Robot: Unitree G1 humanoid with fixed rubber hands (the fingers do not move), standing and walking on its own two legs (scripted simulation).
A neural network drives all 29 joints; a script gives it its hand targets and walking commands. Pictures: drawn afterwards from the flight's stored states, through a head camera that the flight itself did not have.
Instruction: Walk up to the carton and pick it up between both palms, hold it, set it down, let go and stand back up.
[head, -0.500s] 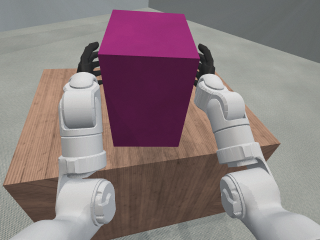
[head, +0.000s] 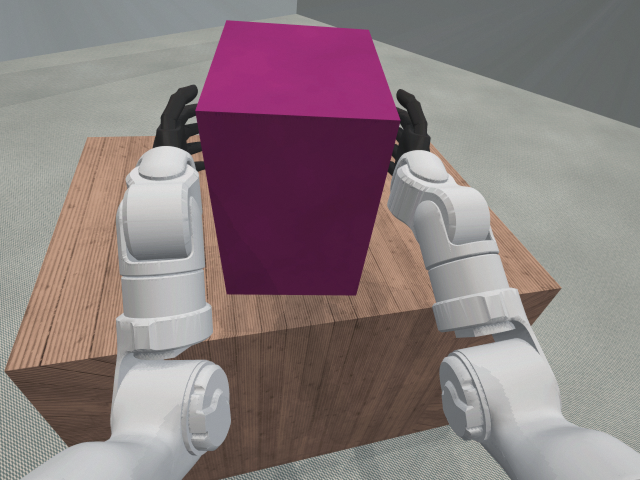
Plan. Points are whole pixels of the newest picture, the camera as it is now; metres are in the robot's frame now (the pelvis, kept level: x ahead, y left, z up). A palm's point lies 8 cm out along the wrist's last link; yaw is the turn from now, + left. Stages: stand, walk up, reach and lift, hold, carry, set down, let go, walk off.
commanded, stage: hold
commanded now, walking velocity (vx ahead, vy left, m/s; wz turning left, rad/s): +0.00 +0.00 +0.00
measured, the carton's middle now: (295, 166) +0.40 +0.01 +0.23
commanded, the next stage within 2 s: set down in 0.16 s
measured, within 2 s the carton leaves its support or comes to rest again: neither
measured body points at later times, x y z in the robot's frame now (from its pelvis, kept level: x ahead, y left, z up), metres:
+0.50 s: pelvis -0.01 +0.00 +0.00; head -0.04 +0.03 +0.45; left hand +0.38 +0.13 +0.25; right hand +0.38 -0.12 +0.24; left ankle +0.04 +0.12 -0.75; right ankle -0.01 -0.09 -0.75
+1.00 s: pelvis +0.02 -0.01 +0.00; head +0.02 +0.03 +0.45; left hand +0.41 +0.13 +0.16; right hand +0.41 -0.13 +0.16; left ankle +0.04 +0.12 -0.75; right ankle -0.01 -0.09 -0.75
